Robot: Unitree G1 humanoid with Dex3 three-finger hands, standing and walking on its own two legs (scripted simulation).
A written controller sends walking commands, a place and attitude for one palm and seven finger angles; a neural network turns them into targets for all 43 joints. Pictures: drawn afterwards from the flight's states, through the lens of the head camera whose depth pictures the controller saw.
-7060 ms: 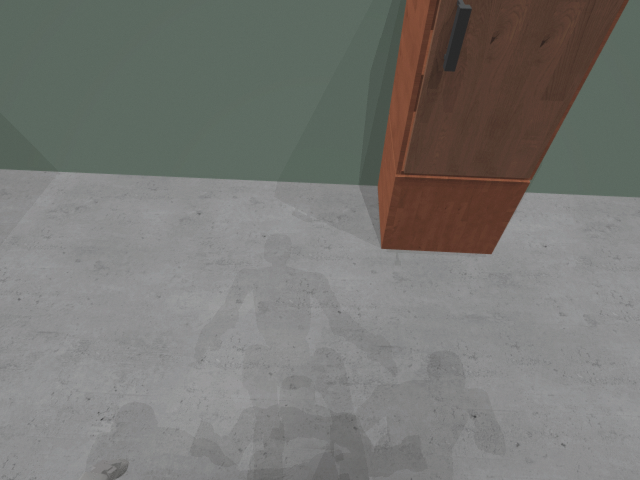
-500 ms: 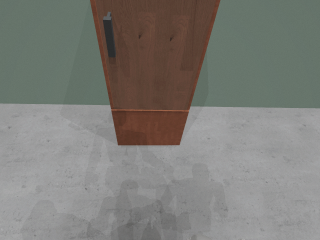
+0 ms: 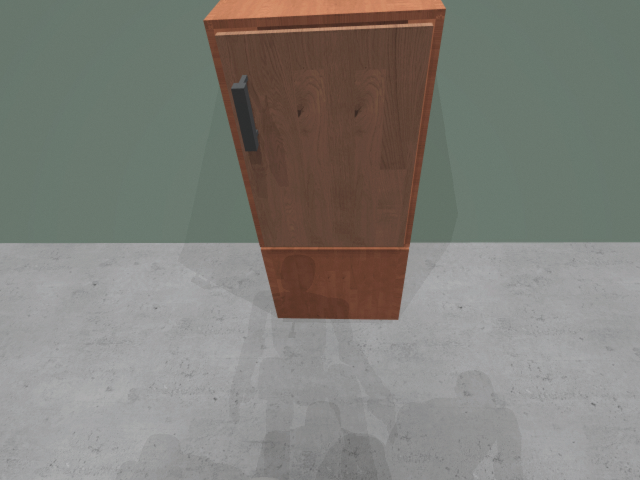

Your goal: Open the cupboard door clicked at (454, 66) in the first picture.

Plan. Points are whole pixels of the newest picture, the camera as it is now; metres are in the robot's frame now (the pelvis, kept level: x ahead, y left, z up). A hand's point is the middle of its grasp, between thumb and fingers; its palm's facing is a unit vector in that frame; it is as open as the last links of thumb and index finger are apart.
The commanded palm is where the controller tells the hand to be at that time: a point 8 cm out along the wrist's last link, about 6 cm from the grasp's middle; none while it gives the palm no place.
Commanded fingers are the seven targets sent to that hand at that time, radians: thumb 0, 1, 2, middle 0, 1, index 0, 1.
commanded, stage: take the last steps up to it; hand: left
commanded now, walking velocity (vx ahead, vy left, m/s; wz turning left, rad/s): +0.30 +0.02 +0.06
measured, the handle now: (247, 113) +0.79 +0.19 +0.09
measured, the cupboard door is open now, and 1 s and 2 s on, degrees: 0 0 0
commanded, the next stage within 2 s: come to a stop and stand still in 0.70 s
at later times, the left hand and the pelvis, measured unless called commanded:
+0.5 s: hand out of the picture +0.08 +0.26 -0.19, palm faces +0.06 -0.99 -0.14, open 7.4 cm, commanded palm none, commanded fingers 0.00 0.90 0.90 -0.20 -0.30 -0.20 -0.30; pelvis +0.11 +0.09 +0.00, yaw +0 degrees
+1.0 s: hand (225, 359) +0.37 +0.21 -0.18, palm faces -0.04 -0.98 -0.22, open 7.2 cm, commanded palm none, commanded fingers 0.00 0.90 0.90 -0.20 -0.30 -0.20 -0.30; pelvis +0.26 +0.05 -0.02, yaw -1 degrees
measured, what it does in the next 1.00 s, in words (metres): walks ahead: left foot, then right foot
